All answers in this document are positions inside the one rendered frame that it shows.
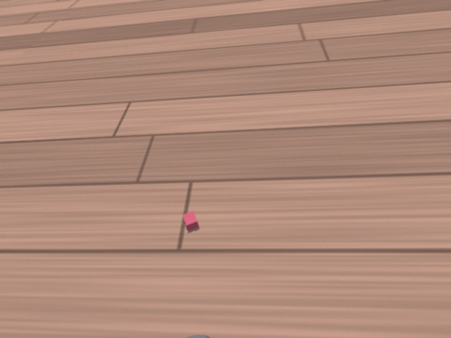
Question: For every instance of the small box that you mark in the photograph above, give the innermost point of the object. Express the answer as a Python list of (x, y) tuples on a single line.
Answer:
[(190, 220)]

